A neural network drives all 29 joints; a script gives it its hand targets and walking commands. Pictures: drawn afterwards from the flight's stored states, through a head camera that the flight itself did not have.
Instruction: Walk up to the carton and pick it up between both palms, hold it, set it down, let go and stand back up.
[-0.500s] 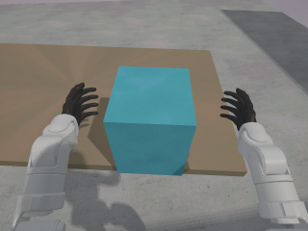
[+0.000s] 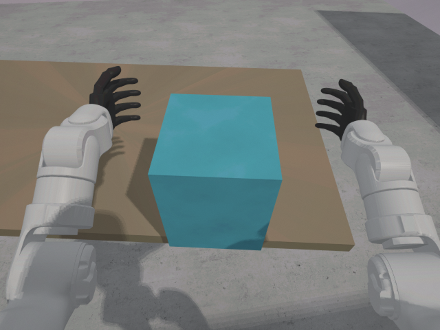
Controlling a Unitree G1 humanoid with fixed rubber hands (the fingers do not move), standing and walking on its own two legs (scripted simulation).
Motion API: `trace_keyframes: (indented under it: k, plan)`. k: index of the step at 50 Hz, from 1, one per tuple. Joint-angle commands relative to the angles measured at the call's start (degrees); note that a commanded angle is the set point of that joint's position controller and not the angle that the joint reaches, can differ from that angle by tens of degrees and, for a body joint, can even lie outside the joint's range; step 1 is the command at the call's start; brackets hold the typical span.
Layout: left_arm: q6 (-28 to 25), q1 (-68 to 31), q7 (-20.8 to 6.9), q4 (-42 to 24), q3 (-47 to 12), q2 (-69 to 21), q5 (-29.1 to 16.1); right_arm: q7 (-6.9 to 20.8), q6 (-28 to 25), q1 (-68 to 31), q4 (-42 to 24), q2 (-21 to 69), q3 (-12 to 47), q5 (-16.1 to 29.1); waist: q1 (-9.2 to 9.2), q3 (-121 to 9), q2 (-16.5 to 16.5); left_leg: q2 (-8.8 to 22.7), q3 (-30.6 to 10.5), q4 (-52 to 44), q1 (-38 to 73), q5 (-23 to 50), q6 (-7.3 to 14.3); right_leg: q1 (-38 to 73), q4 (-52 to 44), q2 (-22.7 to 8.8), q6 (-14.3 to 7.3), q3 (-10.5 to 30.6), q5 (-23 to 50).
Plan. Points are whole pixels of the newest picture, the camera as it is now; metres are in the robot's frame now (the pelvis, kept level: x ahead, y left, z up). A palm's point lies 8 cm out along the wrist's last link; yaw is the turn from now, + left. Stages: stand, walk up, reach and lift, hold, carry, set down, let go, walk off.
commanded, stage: reach and lift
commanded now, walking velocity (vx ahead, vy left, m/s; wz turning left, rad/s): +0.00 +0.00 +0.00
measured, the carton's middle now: (217, 175) +0.42 +0.01 +0.04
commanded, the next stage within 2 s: none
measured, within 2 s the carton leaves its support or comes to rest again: neither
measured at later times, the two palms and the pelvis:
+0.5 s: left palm (115, 130) +0.44 +0.19 +0.15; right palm (339, 145) +0.41 -0.21 +0.13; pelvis +0.01 +0.00 +0.00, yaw +1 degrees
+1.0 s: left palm (131, 161) +0.44 +0.18 +0.07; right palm (315, 175) +0.41 -0.19 +0.05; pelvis +0.02 +0.00 +0.00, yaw +0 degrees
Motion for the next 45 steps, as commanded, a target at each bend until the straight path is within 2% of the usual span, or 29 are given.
trace_keyframes:
  k: [1,7,14,16,18,22,25,29,32,34,39,45]
  plan:
    - [-4.58,-29.37,0.32,-4.54,1.73,10.14,-0.81,0.3,-3.38,-30.85,-6.59,-8.64,-2.24,-0.26,0.13,-30.79,0.75,-2.09,-1.01,2.99,12.24,15.74,0.31,6.29,0.94,2.27,0.21,-0.58,13.03]
    - [-6.8,-31.48,-0.5,0.2,0.95,10.5,-0.95,0.14,-4.19,-33.25,-3.06,-8.27,-2.2,-1.55,-1.15,-34.51,1.17,-2.46,-1.53,3.04,13.5,19.43,-0.08,7.61,0.11,2.24,0.45,-0.65,17.83]
    - [-10.93,-23.75,-3.96,4.56,3.8,7.92,3.09,-0.26,-6.98,-25.77,0.15,-4.91,-1.21,-3.26,-2.08,-32.23,0.55,-3.32,-1.31,1.05,12.96,24.61,-1.17,15.79,-1.32,2.57,1.31,-0.41,27.32]
    - [-12.5,-22.7,-4.87,4.32,4.46,7.26,4.27,-0.28,-8.17,-24.22,-0.49,-3.92,-0.96,-3.43,-2.06,-30.06,0.71,-3.34,-1.22,0.05,12.41,24.3,-1.35,16.42,-2.07,2.69,1.29,-0.48,27.36]
    - [-14.31,-23.16,-5.15,3.63,4.85,7.03,4.94,-0.3,-9.43,-23.86,-1.14,-4.0,-1.43,-3.97,-2.11,-28.18,1.08,-3.28,-0.84,-0.9,11.21,21.66,-1.43,15.98,-2.8,2.74,1.07,-0.7,24.46]
    - [-18.79,-26.32,-4.25,4.18,3.77,6.23,4.03,-0.07,-12.3,-25.45,-2.42,-2.95,-1.34,-4.11,-1.45,-27.65,1.78,-2.54,-0.32,-1.44,9.44,15.44,-0.92,12.13,-3.1,2.44,0.26,-1.18,15.86]
    - [-21.97,-26.62,-2.93,5.08,2.37,5.22,3.1,0.45,-14.34,-24.94,-2.2,-2.27,-1.4,-4.3,-1.15,-30.42,2.6,-1.95,-0.44,-0.72,10.48,13.63,-0.63,9.09,-2.75,2.24,-0.37,-1.36,12.3]
    - [-26.03,-24.34,-1.73,7.47,1.49,3.48,2.52,1.01,-17.54,-23.24,-2.36,-1.84,-1.56,-5.63,-0.99,-36.55,2.34,-1.89,-0.47,1.3,13.09,18.23,-0.67,6.61,-2.29,2.14,-0.52,-1.46,13.92]
    - [-28.87,-19.6,-2.3,11.15,2.2,2.36,4.3,1.09,-20.22,-19.23,0.08,-1.12,-1.55,-7.64,-1.27,-37.67,1.62,-2.29,-0.6,2.57,14.11,23.33,-1.29,7.5,-2.12,2.25,0.07,-1.31,18.96]
    - [-30.92,-17.8,-2.98,13.4,3.28,1.92,5.92,1.11,-22.19,-17.21,2.49,-0.38,-1.38,-8.6,-0.79,-36.13,1.65,-2.57,-0.47,2.86,13.61,25.18,-1.81,7.87,-2.26,2.55,0.49,-1.24,20.7]
    - [-37.27,-17.56,-3.31,16.1,3.73,0.61,7.72,1.33,-28.07,-15.09,6.91,1.09,-0.6,-9.08,-0.11,-34.04,2.0,-2.82,-0.2,3.46,12.65,26.54,-2.52,6.68,-2.0,3.03,0.55,-1.03,21.41]
    - [-43.8,-18.31,-2.59,19.3,1.08,-0.62,5.7,1.67,-33.66,-15.25,8.89,2.24,1.2,-7.76,0.06,-36.68,0.73,-2.96,-0.05,4.35,10.15,25.78,-1.94,6.15,-0.11,2.74,0.73,-0.58,22.52]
